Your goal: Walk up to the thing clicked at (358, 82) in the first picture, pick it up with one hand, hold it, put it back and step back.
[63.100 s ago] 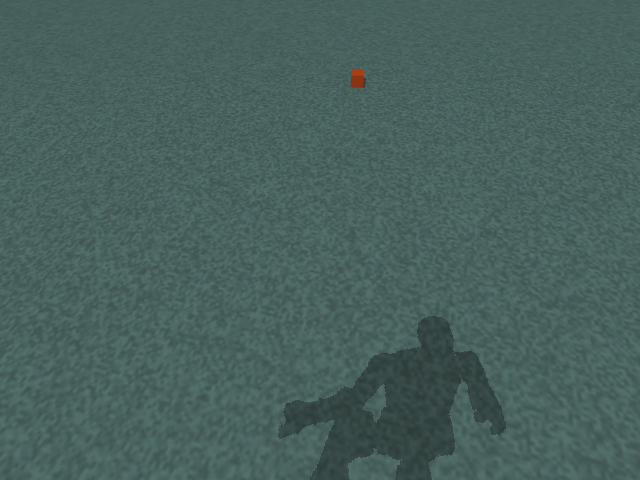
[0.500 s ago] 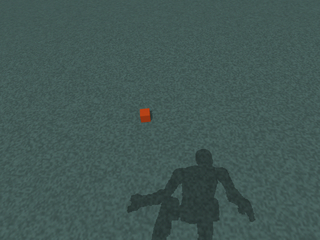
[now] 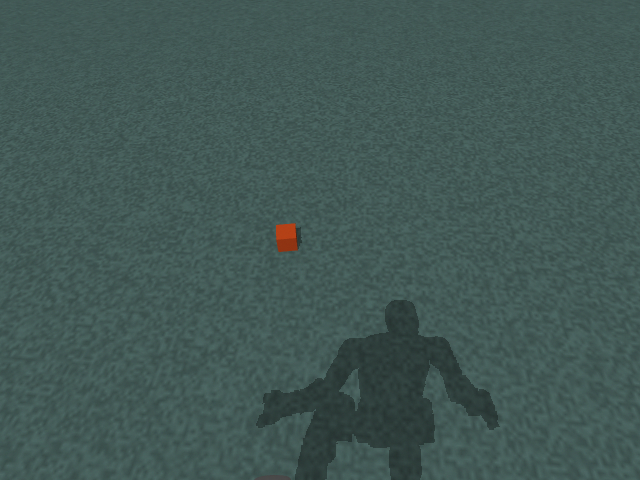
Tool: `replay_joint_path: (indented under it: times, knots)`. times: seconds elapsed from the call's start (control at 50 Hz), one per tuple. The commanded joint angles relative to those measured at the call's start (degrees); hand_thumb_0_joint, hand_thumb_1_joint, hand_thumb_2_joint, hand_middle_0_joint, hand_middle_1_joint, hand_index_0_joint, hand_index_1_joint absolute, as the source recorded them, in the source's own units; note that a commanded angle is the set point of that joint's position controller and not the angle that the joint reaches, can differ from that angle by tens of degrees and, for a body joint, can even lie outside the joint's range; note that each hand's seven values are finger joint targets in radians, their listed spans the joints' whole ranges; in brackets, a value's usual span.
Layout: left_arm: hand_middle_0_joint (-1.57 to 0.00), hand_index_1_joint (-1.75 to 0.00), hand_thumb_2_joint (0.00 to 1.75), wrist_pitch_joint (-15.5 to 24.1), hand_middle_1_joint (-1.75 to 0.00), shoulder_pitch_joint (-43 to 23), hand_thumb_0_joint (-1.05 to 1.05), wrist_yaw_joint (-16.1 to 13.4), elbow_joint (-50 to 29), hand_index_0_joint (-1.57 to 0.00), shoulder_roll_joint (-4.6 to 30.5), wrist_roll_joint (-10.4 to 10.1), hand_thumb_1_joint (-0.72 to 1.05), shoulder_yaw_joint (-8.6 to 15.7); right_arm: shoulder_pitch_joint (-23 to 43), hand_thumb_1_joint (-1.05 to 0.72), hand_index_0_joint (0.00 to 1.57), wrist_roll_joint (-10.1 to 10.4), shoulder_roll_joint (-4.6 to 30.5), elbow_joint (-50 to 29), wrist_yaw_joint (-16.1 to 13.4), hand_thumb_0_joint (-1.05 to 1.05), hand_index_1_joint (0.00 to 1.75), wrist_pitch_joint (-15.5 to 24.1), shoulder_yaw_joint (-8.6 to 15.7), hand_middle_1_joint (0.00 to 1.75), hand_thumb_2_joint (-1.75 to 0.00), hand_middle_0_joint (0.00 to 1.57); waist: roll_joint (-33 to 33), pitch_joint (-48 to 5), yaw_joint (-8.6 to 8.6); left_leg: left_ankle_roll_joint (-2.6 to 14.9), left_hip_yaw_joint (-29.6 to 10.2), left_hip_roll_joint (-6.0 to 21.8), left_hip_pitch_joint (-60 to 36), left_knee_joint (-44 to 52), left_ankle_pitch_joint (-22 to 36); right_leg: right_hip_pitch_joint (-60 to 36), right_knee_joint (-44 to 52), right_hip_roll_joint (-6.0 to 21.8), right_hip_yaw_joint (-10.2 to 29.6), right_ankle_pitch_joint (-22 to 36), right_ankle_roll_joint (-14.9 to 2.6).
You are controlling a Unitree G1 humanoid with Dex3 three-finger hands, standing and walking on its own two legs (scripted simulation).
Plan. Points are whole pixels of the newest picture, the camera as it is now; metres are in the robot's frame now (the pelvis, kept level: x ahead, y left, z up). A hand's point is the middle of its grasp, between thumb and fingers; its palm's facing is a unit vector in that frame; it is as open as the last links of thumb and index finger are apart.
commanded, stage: step back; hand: left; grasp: from above
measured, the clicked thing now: (286, 237) +1.07 +0.20 -0.72
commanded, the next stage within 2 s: stand in 0.36 s
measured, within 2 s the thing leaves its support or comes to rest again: neither
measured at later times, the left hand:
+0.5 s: hand out of the picture +0.13 +0.26 -0.14, palm faces -0.04 -0.94 -0.34, open 7.3 cm
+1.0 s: hand out of the picture +0.10 +0.26 -0.14, palm faces -0.08 -0.94 -0.34, open 7.3 cm
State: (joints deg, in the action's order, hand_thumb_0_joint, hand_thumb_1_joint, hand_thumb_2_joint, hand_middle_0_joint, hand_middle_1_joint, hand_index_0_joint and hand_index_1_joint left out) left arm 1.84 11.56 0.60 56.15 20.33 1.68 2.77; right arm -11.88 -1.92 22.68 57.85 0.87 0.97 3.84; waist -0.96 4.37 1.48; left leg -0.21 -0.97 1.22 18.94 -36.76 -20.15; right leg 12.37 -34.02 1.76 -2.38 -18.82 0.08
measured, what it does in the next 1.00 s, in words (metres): steps on the spot: left foot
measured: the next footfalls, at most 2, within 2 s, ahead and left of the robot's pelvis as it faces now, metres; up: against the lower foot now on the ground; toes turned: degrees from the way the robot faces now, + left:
left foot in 0.02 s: +0.10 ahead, +0.14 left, +0.00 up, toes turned +0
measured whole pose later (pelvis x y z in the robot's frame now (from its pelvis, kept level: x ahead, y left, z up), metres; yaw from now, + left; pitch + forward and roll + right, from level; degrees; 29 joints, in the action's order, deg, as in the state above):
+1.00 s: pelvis +0.02 +0.01 +0.02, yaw -2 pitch -2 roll +0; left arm 0.6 6.8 0.5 65.1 20.1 0.6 0.1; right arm -6.1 -0.9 19.8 67.0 1.0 0.6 1.1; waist 0.0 3.7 -0.7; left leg -0.9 2.2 1.9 9.4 -18.7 -6.8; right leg 4.8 -19.0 1.3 0.5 -11.9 1.3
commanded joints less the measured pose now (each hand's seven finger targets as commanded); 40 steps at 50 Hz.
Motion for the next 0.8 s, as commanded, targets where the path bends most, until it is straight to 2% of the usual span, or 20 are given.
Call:
replay_joint_path:
  times: [0.0,0.02,0.04,0.06,0.08,0.12,0.14,0.16,0.22,0.26,0.32,0.34,0.4,0.42,0.46,0.5,0.54,0.7,0.74,0.78]
  knots:
    - [-0.20,-0.30,0.90,0.51,-0.30,-4.01,0.00,-1.04,-4.82,-0.20,11.91,-1.43,0.90,1.68,-0.54,-0.90,0.20,-0.24,9.43,-2.07,-1.62,0.00,0.30,1.74,2.07,0.30,-0.90,0.20,2.24,-7.17,-1.88,2.21,-4.05,4.60,-14.30,12.40,20.10,5.55,-1.04,5.59,5.15,21.00,-3.38]
    - [-0.20,-0.30,0.90,-0.10,-0.30,-3.31,0.00,-1.03,-4.38,-0.20,10.40,-2.37,0.90,1.07,3.14,-0.90,0.20,0.00,12.10,-3.17,-1.83,0.00,0.30,1.92,1.87,0.30,-0.90,0.20,-4.17,-7.77,-0.35,6.19,-14.94,12.30,-9.92,15.29,16.46,5.60,-3.43,0.38,3.20,7.16,-0.79]
    - [-0.20,-0.30,0.90,-0.57,-0.30,-2.75,0.00,-1.37,-2.78,-0.20,12.20,-2.37,0.90,1.71,5.73,-0.90,0.20,0.62,14.48,-3.52,-1.60,0.00,0.30,1.66,2.12,0.30,-0.90,0.20,-5.71,-7.36,0.11,10.41,-16.32,15.26,-4.32,15.67,12.90,0.04,-2.95,-0.01,2.71,-4.00,-1.21]
    - [-0.20,-0.30,0.90,-0.44,-0.30,-3.34,0.00,-1.41,-2.22,-0.20,12.17,-1.71,0.90,1.31,7.20,-0.90,0.20,0.48,13.58,-2.92,-1.48,0.00,0.30,1.46,1.85,0.30,-0.90,0.20,-4.18,-6.86,0.27,9.67,-14.67,14.43,-4.64,14.86,14.48,-0.94,0.45,0.29,3.16,-3.24,-1.53]
    - [-0.20,-0.30,0.90,-0.29,-0.30,-3.20,0.00,-1.41,-1.38,-0.20,11.80,-1.39,0.90,1.28,8.20,-0.90,0.20,0.51,12.69,-2.64,-1.47,0.00,0.30,1.24,1.30,0.30,-0.90,0.20,-4.54,-6.74,0.63,7.85,-12.08,12.68,-4.21,13.79,15.79,-2.34,3.54,0.90,3.87,0.60,-1.75]
    - [-0.20,-0.30,0.90,0.43,-0.30,-2.61,0.00,-1.44,0.11,-0.20,13.32,-1.37,0.90,1.53,9.34,-0.90,0.20,0.98,10.42,-2.08,-1.56,0.00,0.30,1.14,0.50,0.30,-0.90,0.20,-3.91,-7.30,0.42,3.86,-6.70,8.18,-4.10,10.89,18.83,-4.91,6.81,2.94,6.35,11.49,-2.18]
    - [-0.20,-0.30,0.90,0.48,-0.30,-4.40,0.00,-1.29,0.05,-0.20,13.99,-1.45,0.90,1.61,9.00,-0.90,0.20,0.98,9.99,-1.50,-1.60,0.00,0.30,1.14,0.34,0.30,-0.90,0.20,-3.18,-6.84,-0.51,2.72,-4.93,6.48,-4.54,10.90,18.29,-4.78,7.07,3.78,7.17,14.63,-2.29]
    - [-0.20,-0.30,0.90,0.50,-0.30,-4.63,0.00,-1.34,0.31,-0.20,13.84,-1.60,0.90,1.62,9.43,-0.90,0.20,1.04,9.68,-0.93,-1.61,0.00,0.30,1.20,0.21,0.30,-0.90,0.20,-3.13,-7.75,-0.62,2.44,-4.36,6.58,-6.73,11.14,19.79,-4.66,7.17,4.21,7.10,16.92,-2.36]
    - [-0.20,-0.30,0.90,0.40,-0.30,-6.22,0.00,-1.47,1.21,-0.20,13.17,-1.65,0.90,1.26,10.42,-0.90,0.20,1.06,9.55,0.42,-1.55,0.00,0.30,1.18,0.10,0.30,-0.90,0.20,-2.37,-9.62,-0.76,2.90,-3.98,7.38,-10.10,11.92,25.08,-5.12,8.00,4.10,6.31,18.83,-1.84]
    - [-0.20,-0.30,0.90,0.33,-0.30,-6.43,0.00,-1.50,2.06,-0.20,13.01,-1.52,0.90,1.10,11.65,-0.90,0.20,1.21,9.46,0.98,-1.57,0.00,0.30,1.07,0.18,0.30,-0.90,0.20,-1.15,-9.52,-0.57,3.04,-3.72,7.57,-11.27,12.53,24.52,-5.13,9.27,4.16,6.28,18.81,-1.64]
    - [-0.20,-0.30,0.90,0.26,-0.30,-7.58,0.00,-1.41,2.88,-0.20,13.05,-1.28,0.90,1.06,13.37,-0.90,0.20,1.14,8.56,1.62,-1.50,0.00,0.30,0.88,-0.07,0.30,-0.90,0.20,0.49,-7.36,-0.78,2.32,-2.98,7.08,-9.87,14.16,19.73,-5.29,11.64,4.46,6.97,18.04,-1.52]
    - [-0.20,-0.30,0.90,0.38,-0.30,-7.61,0.00,-1.09,3.48,-0.20,11.17,-1.52,0.90,-0.06,11.56,-0.90,0.20,1.70,9.24,1.78,-1.21,0.00,0.30,1.01,-0.39,0.30,-0.90,0.20,0.08,-9.20,-1.56,2.26,-3.70,6.65,-12.98,15.04,22.18,-5.97,13.39,5.21,7.22,18.68,-1.05]
    - [-0.20,-0.30,0.90,0.63,-0.30,-8.46,0.00,-1.06,3.90,-0.20,11.67,-1.45,0.90,-0.20,12.25,-0.90,0.20,1.57,8.86,2.49,-1.06,0.00,0.30,1.41,-0.41,0.30,-0.90,0.20,0.24,-10.25,-1.57,1.80,-3.21,7.15,-16.94,15.24,28.62,-6.19,14.06,5.37,6.75,21.95,-0.75]
    - [-0.20,-0.30,0.90,0.56,-0.30,-9.19,0.00,-1.15,3.98,-0.20,11.96,-1.48,0.90,-0.18,12.19,-0.90,0.20,1.67,8.85,2.75,-1.04,0.00,0.30,1.36,-0.45,0.30,-0.90,0.20,0.60,-9.61,-1.77,1.58,-3.17,7.07,-16.29,15.77,28.63,-6.52,14.32,5.37,6.60,21.84,-0.66]
    - [-0.20,-0.30,0.90,0.38,-0.30,-9.21,0.00,-1.07,4.55,-0.20,11.93,-1.44,0.90,-0.33,13.13,-0.90,0.20,1.59,8.49,2.82,-0.96,0.00,0.30,1.19,-0.60,0.30,-0.90,0.20,1.10,-7.22,-1.47,1.38,-3.18,6.85,-15.68,17.34,23.55,-5.22,16.54,5.40,6.87,17.31,-0.54]
    - [-0.20,-0.30,0.90,0.43,-0.30,-9.42,0.00,-1.00,4.59,-0.20,11.92,-1.39,0.90,-0.36,13.27,-0.90,0.20,1.58,8.91,3.11,-0.90,0.00,0.30,1.18,-0.57,0.30,-0.90,0.20,1.06,-7.58,-1.38,1.23,-3.05,6.87,-15.59,18.10,22.99,-6.18,17.08,5.58,6.91,16.97,-0.49]
    - [-0.20,-0.30,0.90,0.42,-0.30,-9.74,0.00,-1.00,4.95,-0.20,12.09,-1.25,0.90,-0.30,13.34,-0.90,0.20,1.48,8.17,3.30,-0.76,0.00,0.30,1.08,-0.75,0.30,-0.90,0.20,1.67,-5.62,-1.53,0.99,-3.08,6.48,-14.00,19.51,18.64,-5.41,18.34,5.51,7.02,13.19,-0.40]
    - [-0.20,-0.30,0.90,0.51,-0.30,-8.94,0.00,-0.88,5.34,-0.20,12.27,-1.14,0.90,-0.30,12.67,-0.90,0.20,1.46,8.79,4.04,-0.61,0.00,0.30,1.24,-0.77,0.30,-0.90,0.20,0.59,-6.46,-1.33,0.76,-2.96,6.66,-14.59,20.53,16.74,-5.68,19.20,5.86,7.37,11.45,-0.83]
    - [-0.20,-0.30,0.90,0.46,-0.30,-8.94,0.00,-0.86,5.34,-0.20,12.35,-1.08,0.90,-0.33,12.33,-0.90,0.20,1.48,9.06,4.17,-0.60,0.00,0.30,1.16,-0.71,0.30,-0.90,0.20,1.21,-5.80,-1.54,0.64,-2.94,6.46,-14.47,20.66,15.44,-4.71,19.66,5.73,7.46,10.28,-0.84]
    - [-0.20,-0.30,0.90,0.31,-0.30,-9.16,0.00,-0.76,5.36,-0.20,12.34,-1.22,0.90,-0.40,11.09,-0.90,0.20,1.35,9.00,4.66,-0.58,0.00,0.30,1.07,-0.94,0.30,-0.90,0.20,0.78,-4.31,-1.90,0.45,-3.11,6.25,-12.81,21.51,11.54,-3.98,20.09,5.63,7.79,7.24,-0.95]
